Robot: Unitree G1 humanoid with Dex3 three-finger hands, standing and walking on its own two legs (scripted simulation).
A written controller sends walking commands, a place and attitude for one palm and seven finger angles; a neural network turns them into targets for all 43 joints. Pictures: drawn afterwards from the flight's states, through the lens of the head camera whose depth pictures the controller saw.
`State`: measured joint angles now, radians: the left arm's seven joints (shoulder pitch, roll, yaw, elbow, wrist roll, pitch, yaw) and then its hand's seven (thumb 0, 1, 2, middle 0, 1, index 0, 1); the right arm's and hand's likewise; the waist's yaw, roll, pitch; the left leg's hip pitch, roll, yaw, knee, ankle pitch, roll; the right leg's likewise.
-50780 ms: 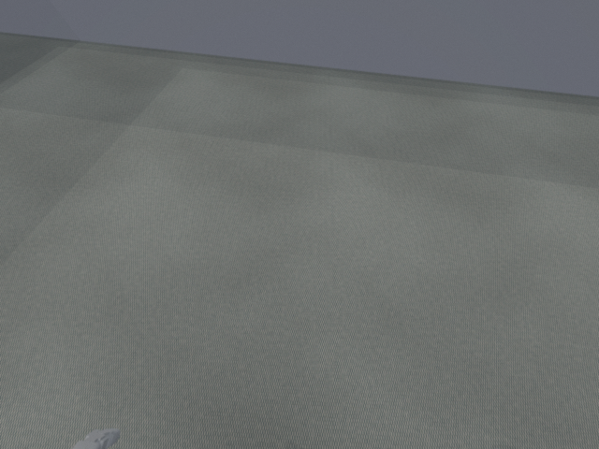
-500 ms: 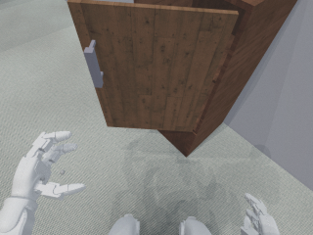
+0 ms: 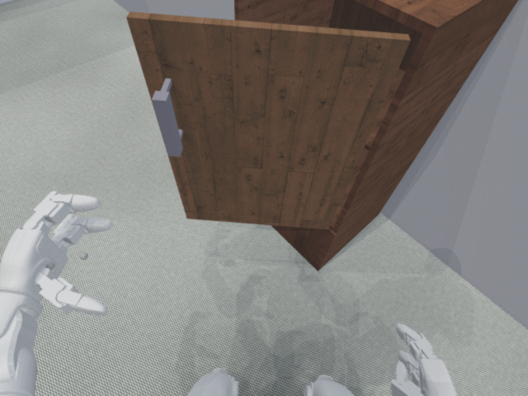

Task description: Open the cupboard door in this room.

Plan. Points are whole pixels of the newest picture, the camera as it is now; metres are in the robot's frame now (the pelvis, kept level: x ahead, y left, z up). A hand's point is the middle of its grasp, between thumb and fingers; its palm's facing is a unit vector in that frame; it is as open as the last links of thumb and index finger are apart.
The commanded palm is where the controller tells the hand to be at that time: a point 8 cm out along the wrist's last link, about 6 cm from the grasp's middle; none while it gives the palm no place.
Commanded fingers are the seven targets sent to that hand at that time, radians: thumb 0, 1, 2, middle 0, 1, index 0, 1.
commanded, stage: raise the hand with hooked fingers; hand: left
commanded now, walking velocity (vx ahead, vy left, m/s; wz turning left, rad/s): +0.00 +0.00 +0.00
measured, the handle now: (171, 118) +0.57 +0.22 +0.05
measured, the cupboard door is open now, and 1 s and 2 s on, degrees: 44 44 44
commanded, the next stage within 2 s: move the hooked fingers beside the handle in 0.56 s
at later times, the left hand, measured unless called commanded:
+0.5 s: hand (93, 246) +0.29 +0.26 +0.06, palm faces +0.01 -1.00 -0.04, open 14.0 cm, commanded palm +0.26 +0.31 +0.07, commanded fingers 0.00 -0.50 0.30 -0.30 -1.20 -0.30 -1.20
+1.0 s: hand (101, 217) +0.34 +0.26 +0.06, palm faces +0.00 -1.00 -0.02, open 14.0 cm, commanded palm +0.32 +0.31 +0.06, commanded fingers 0.00 -0.50 0.30 -0.30 -1.20 -0.30 -1.20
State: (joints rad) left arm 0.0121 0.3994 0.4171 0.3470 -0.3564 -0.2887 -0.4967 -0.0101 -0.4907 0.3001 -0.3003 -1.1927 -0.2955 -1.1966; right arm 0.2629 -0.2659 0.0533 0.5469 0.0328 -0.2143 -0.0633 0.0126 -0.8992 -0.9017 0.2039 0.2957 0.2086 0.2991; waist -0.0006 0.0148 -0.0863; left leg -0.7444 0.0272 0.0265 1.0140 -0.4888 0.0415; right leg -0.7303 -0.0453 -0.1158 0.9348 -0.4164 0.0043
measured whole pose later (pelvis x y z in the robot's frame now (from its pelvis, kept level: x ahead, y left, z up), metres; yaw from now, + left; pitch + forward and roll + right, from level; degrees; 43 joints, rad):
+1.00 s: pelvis +0.00 -0.02 +0.00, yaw -1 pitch +14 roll -2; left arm -0.27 0.48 0.48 0.67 -0.32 -0.33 -0.56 -0.01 -0.50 0.30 -0.30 -1.20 -0.30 -1.20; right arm 0.27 -0.29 0.05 0.58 0.04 -0.17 -0.08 0.01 -0.90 -0.90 0.20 0.30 0.21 0.30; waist -0.04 0.00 -0.08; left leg -0.76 0.04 0.03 0.99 -0.47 0.02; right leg -0.76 -0.03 -0.11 0.93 -0.40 -0.02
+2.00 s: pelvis -0.01 +0.00 -0.02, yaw -3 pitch +22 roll -4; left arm -0.86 0.75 0.56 1.20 -0.14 -0.37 -0.53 -0.01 -0.50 0.30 -0.30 -1.20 -0.30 -1.20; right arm 0.37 -0.30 0.06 0.60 0.00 0.03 -0.05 0.01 -0.90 -0.90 0.20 0.30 0.21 0.30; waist -0.16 0.00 -0.08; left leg -1.00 0.06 0.03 1.11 -0.50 0.04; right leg -0.99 -0.01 -0.10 1.00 -0.40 0.00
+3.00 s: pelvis +0.00 +0.01 -0.02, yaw -4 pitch +25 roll -5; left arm -0.92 0.78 0.56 1.21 -0.08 -0.34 -0.48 -0.01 -0.50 0.30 -0.30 -1.20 -0.30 -1.20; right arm 0.38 -0.28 0.08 0.56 -0.01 0.10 -0.02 0.00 -0.90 -0.90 0.20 0.30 0.21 0.30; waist -0.20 0.02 -0.08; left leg -1.03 0.07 0.02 1.11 -0.51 0.05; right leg -1.00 0.00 -0.10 0.97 -0.39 0.01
